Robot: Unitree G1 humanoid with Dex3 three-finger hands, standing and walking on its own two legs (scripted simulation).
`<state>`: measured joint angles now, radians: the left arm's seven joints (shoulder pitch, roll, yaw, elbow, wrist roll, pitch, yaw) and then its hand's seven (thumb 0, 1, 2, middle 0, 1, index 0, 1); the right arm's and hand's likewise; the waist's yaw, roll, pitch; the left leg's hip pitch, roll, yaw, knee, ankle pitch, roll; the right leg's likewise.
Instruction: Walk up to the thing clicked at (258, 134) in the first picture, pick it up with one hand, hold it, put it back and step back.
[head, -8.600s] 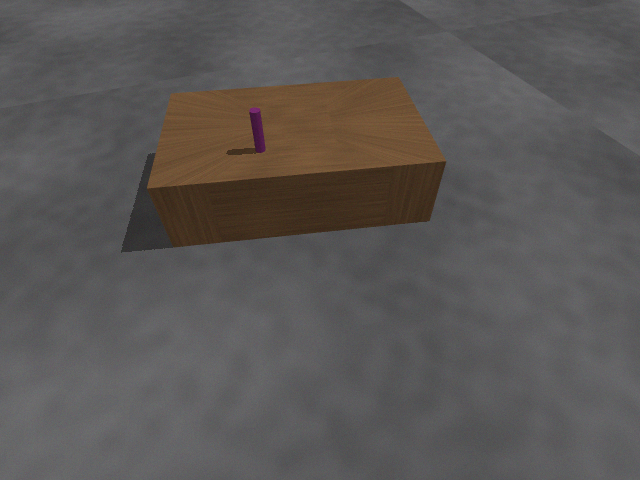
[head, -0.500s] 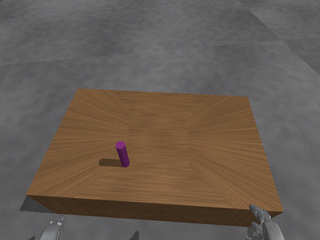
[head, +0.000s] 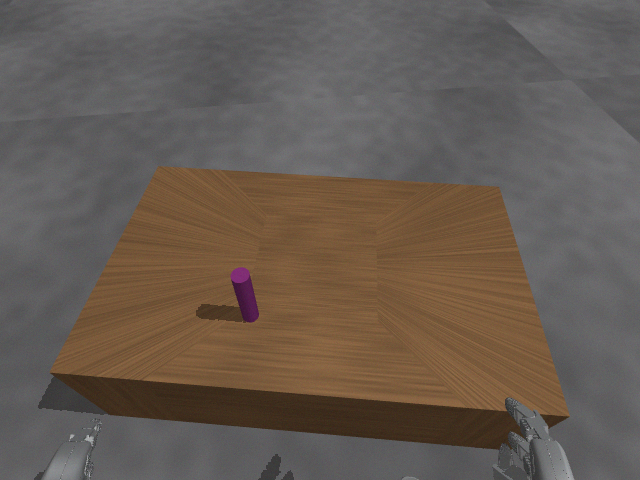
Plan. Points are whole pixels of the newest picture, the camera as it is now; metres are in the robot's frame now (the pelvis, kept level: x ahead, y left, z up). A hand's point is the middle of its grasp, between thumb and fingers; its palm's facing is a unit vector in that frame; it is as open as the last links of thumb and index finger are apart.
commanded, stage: go down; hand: left
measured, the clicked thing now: (245, 296) +0.55 +0.19 -0.30
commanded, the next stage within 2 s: approach in 1.68 s
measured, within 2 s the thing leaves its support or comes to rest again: neither
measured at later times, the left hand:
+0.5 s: hand (98, 350) +0.31 +0.33 -0.04, palm faces +0.12 -0.98 -0.17, open 17.6 cm
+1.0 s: hand (87, 308) +0.37 +0.36 -0.04, palm faces +0.14 -0.98 -0.10, open 17.3 cm
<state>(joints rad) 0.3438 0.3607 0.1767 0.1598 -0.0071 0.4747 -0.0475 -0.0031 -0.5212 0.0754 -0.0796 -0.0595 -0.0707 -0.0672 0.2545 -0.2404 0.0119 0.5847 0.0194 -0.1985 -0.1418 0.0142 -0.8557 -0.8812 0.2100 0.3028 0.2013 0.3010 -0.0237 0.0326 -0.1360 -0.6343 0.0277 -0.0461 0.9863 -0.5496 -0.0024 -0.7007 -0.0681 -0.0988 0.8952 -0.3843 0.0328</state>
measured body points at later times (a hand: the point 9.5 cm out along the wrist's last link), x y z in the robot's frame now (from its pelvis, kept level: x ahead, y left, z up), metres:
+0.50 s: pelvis -0.03 +0.00 -0.01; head +0.06 +0.03 +0.43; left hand +0.30 +0.38 -0.03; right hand +0.05 -0.28 -0.10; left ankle -0.04 +0.12 -0.68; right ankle +0.03 -0.15 -0.68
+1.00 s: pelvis -0.04 +0.01 -0.04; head +0.11 +0.04 +0.38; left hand +0.36 +0.41 -0.03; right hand +0.02 -0.28 -0.13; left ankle -0.04 +0.12 -0.68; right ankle +0.03 -0.15 -0.68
